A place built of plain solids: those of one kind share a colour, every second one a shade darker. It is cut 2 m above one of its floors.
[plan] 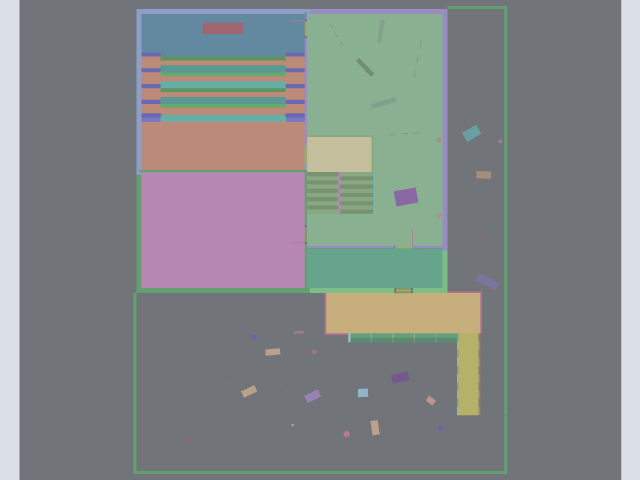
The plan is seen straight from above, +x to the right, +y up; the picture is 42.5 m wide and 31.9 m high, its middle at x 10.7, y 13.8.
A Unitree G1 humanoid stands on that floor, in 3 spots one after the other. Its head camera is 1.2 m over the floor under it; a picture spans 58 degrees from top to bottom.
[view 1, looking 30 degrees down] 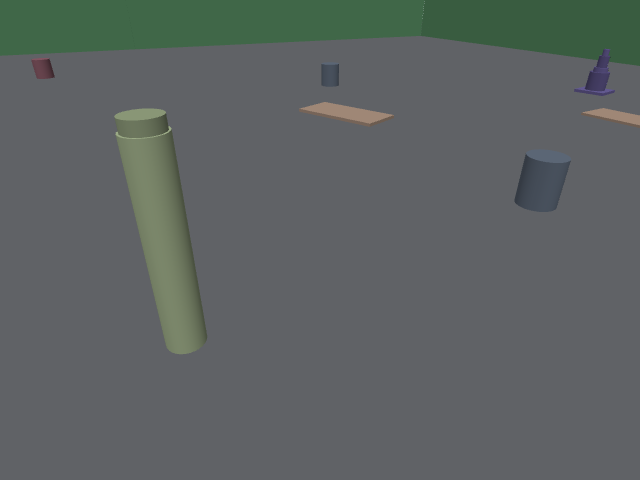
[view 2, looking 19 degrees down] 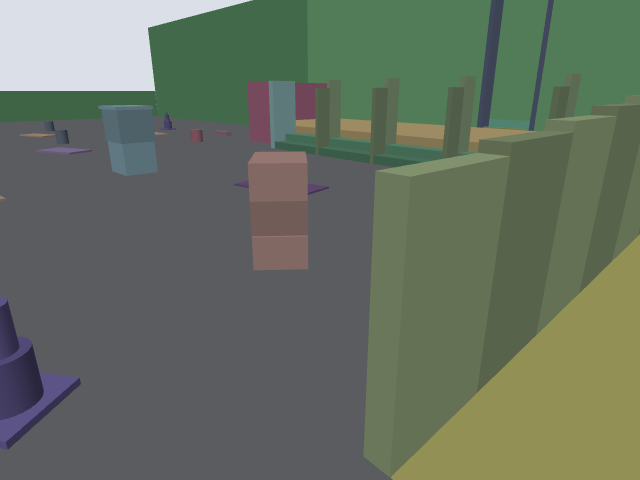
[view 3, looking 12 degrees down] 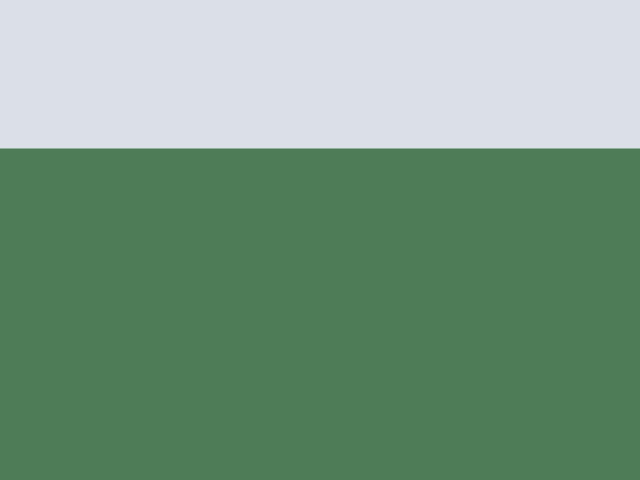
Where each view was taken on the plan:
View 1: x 10.28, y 1.43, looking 155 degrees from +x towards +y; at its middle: ground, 2.40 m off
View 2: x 20.57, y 1.26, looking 138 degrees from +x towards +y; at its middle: ground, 3.69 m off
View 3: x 22.15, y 6.22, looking -3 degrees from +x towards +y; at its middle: wall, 0.82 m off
